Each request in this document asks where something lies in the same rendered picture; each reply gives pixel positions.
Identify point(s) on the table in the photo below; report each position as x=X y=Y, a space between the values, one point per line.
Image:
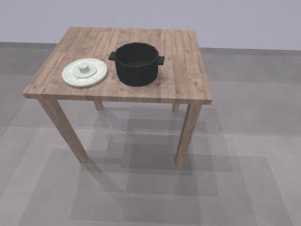
x=180 y=80

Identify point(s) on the lid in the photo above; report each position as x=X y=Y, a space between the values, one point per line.
x=97 y=71

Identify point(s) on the pot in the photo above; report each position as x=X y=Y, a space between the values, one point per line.
x=137 y=63

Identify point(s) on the knob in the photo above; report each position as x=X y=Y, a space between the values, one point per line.
x=83 y=67

